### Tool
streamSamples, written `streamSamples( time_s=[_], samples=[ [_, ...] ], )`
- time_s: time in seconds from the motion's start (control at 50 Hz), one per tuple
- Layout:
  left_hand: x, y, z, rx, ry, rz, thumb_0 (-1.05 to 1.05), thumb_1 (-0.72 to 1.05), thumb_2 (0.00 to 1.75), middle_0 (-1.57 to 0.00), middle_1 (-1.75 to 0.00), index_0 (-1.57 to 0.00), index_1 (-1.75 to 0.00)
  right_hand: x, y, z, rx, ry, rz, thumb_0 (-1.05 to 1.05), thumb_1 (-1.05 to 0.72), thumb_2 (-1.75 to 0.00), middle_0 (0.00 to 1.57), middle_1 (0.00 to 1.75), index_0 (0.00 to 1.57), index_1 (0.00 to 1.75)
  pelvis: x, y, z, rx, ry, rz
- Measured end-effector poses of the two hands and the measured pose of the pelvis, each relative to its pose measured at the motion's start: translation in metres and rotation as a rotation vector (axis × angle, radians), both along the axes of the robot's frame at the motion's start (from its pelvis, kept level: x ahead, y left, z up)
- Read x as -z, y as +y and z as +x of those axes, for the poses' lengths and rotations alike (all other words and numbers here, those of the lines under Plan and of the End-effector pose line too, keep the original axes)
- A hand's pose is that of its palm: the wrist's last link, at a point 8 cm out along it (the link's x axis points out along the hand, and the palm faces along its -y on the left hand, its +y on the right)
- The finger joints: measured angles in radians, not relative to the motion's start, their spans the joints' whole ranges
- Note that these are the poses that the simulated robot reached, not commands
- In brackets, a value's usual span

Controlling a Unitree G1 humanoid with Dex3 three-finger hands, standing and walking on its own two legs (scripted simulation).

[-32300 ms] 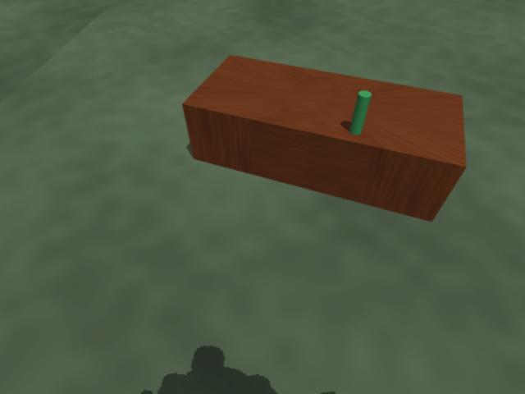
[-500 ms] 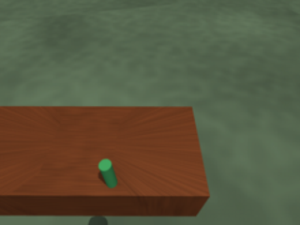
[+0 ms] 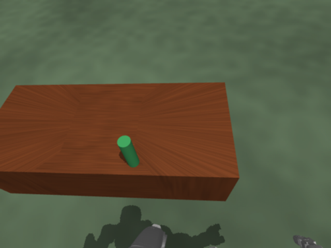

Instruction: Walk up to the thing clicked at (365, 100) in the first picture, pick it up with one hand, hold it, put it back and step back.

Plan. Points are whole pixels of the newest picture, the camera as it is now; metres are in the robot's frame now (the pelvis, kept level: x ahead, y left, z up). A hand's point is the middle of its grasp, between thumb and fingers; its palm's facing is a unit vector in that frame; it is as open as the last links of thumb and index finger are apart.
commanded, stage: step back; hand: left
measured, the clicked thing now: (129, 152) +0.51 +0.22 -0.30
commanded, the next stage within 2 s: none
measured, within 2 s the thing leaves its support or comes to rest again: neither
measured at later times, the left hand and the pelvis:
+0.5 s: hand out of the picture -0.03 +0.33 -0.14, palm faces +0.07 -0.91 -0.40, open 7.4 cm; pelvis -0.11 +0.04 +0.01, yaw +2 degrees
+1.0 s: hand out of the picture -0.14 +0.34 -0.13, palm faces +0.02 -0.90 -0.44, open 7.4 cm; pelvis -0.27 +0.06 +0.00, yaw +3 degrees
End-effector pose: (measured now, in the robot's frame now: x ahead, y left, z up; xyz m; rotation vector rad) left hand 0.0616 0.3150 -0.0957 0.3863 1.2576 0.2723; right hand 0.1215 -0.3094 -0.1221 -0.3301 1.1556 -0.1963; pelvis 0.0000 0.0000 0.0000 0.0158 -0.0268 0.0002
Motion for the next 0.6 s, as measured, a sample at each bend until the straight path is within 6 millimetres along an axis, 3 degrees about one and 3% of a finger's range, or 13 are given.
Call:
streamSamples(
  time_s=[0.16,0.28,0.36,0.48,0.6],
  samples=[
    [-0.012,0.009,-0.024,-0.029,-0.074,0.012,0.01,0.90,0.90,-0.20,-0.30,-0.21,-0.30,-0.004,0.009,-0.042,-0.075,0.112,-0.027,0.00,-0.91,-0.90,0.20,0.30,0.20,0.30,-0.009,0.010,-0.028,-0.063,0.016,0.005],
    [0.004,0.040,-0.044,-0.037,-0.131,0.003,0.00,0.90,0.90,-0.20,-0.30,-0.21,-0.30,-0.008,0.031,-0.058,-0.116,0.083,-0.059,0.00,-0.91,-0.90,0.20,0.30,0.20,0.30,0.003,0.030,-0.060,-0.102,0.000,-0.001],
    [0.008,0.053,-0.063,-0.056,-0.113,-0.009,0.01,0.90,0.90,-0.20,-0.30,-0.21,-0.30,-0.022,0.049,-0.075,-0.115,0.042,-0.047,0.00,-0.91,-0.90,0.20,0.30,0.20,0.30,-0.003,0.039,-0.081,-0.087,-0.018,-0.019],
    [0.002,0.055,-0.094,-0.047,-0.110,-0.024,0.01,0.90,0.90,-0.20,-0.30,-0.21,-0.30,-0.039,0.059,-0.097,-0.101,-0.012,-0.046,0.00,-0.91,-0.90,0.20,0.30,0.21,0.30,-0.014,0.042,-0.108,-0.048,-0.007,-0.038],
    [0.005,0.044,-0.132,0.011,-0.060,-0.022,0.01,0.90,0.90,-0.20,-0.30,-0.21,-0.30,-0.032,0.052,-0.122,-0.077,-0.088,-0.024,0.00,-0.90,-0.90,0.20,0.30,0.21,0.30,-0.007,0.038,-0.144,0.009,-0.011,-0.025]
  ],
)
